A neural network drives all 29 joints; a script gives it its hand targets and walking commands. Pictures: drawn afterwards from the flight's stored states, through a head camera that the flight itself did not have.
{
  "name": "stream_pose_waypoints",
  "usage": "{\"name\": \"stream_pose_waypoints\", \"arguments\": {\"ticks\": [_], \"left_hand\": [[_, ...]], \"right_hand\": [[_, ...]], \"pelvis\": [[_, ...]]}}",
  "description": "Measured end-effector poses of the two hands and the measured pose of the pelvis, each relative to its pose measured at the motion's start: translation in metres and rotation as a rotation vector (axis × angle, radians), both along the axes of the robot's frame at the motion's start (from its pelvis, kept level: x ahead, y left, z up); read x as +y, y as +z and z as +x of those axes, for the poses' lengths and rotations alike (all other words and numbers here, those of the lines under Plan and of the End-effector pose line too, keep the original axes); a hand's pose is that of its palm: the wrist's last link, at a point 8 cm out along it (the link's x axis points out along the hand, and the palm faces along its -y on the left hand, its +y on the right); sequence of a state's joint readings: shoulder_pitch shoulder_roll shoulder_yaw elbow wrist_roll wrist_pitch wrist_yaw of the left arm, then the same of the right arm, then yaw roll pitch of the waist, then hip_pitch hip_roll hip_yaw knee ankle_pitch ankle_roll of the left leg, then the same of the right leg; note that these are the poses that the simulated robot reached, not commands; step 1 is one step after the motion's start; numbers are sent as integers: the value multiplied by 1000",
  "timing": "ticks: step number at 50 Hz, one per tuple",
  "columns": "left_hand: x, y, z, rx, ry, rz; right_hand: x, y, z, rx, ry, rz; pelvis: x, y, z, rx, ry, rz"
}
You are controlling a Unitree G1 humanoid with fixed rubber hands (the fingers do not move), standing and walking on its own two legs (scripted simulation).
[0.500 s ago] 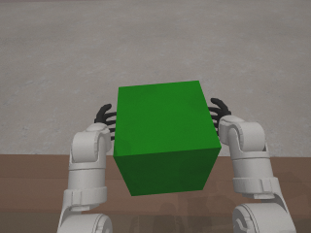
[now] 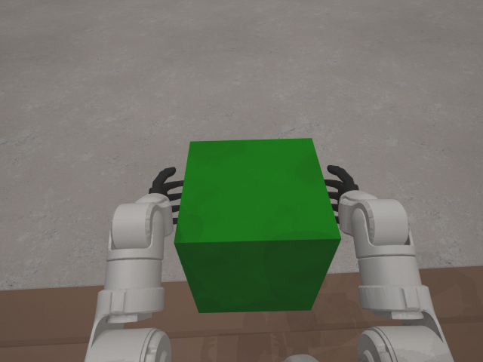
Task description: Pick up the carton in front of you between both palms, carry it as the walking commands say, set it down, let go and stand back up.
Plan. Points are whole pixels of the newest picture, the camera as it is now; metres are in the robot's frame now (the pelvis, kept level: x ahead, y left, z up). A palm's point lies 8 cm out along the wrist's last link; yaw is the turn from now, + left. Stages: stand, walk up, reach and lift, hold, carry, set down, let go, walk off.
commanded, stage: carry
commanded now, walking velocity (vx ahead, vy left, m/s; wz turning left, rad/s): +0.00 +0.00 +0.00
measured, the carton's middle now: (252, 229) +0.35 -0.02 +0.02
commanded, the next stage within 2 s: none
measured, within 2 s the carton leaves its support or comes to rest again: neither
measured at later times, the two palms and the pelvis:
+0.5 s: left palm (183, 146) +0.64 +0.13 -0.02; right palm (296, 132) +0.67 -0.17 -0.02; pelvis +0.31 -0.05 -0.11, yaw +1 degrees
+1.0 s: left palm (195, 106) +0.99 +0.12 -0.12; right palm (278, 104) +0.96 -0.18 -0.12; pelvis +0.63 +0.00 -0.20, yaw +0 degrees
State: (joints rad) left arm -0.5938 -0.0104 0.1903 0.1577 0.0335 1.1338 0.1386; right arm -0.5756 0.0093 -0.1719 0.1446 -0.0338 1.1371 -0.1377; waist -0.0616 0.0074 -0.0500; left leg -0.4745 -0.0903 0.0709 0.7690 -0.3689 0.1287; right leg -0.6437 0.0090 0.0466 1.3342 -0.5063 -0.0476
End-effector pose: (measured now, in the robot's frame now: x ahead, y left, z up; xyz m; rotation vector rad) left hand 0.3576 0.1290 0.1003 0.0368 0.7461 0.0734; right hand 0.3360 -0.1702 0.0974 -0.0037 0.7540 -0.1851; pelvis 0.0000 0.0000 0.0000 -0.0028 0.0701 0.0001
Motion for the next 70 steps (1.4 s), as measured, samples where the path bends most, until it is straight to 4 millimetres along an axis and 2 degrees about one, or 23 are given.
{"name": "stream_pose_waypoints", "arguments": {"ticks": [4,9,11,14,16,18,24,29,33,37,39,41,47,51,56,59,62,64,66,70], "left_hand": [[-7,-23,42,44,-5,-8],[-16,-36,105,1,10,-33],[-21,-39,135,-35,17,-39],[-26,-44,181,-100,36,-22],[-24,-53,209,-132,57,6],[-20,-68,230,-112,75,22],[-4,-114,277,27,132,13],[4,-127,333,34,147,13],[10,-127,391,-30,139,18],[18,-135,459,-108,118,3],[17,-146,498,-141,84,-9],[12,-162,530,-128,52,-14],[-5,-209,597,24,-12,1],[-9,-229,642,55,-10,-13],[-16,-239,709,1,8,-44],[-24,-243,756,-59,15,-49],[-29,-248,804,-119,29,-18],[-28,-257,832,-118,36,13],[-22,-273,849,-76,53,26],[-7,-304,864,22,105,22]], "right_hand": [[-7,-20,39,43,-13,0],[-16,-27,106,0,-4,-19],[-21,-29,138,-37,1,-21],[-27,-38,193,-101,22,-6],[-25,-50,230,-132,50,14],[-20,-66,259,-113,77,20],[-4,-110,324,26,131,16],[4,-130,379,34,126,38],[10,-134,432,-30,106,57],[18,-140,492,-109,88,42],[17,-147,521,-142,67,12],[12,-160,544,-128,46,-13],[-5,-206,594,25,-5,-11],[-9,-222,638,55,-14,-13],[-16,-229,707,-1,-13,-23],[-24,-232,756,-61,-12,-19],[-30,-244,812,-121,5,9],[-29,-258,846,-119,23,26],[-23,-274,870,-77,50,28],[-7,-304,900,21,89,37]], "pelvis": [[-1,-4,44,7,-4,-4],[-12,-19,106,5,12,6],[-19,-30,136,3,19,14],[-29,-60,186,-18,16,33],[-34,-83,217,-23,8,18],[-39,-95,240,-16,4,5],[-51,-105,302,2,12,19],[-48,-109,356,11,6,21],[-38,-123,408,9,-5,5],[-25,-156,474,-12,-6,-19],[-19,-181,509,-25,-7,-19],[-14,-196,534,-20,-2,-5],[-3,-204,598,-1,-6,-3],[-3,-206,642,10,-6,-5],[-13,-220,706,14,13,4],[-20,-239,753,2,23,28],[-26,-269,806,-20,21,42],[-28,-283,827,-8,11,17],[-31,-289,841,6,8,8],[-35,-290,866,18,9,5]]}}
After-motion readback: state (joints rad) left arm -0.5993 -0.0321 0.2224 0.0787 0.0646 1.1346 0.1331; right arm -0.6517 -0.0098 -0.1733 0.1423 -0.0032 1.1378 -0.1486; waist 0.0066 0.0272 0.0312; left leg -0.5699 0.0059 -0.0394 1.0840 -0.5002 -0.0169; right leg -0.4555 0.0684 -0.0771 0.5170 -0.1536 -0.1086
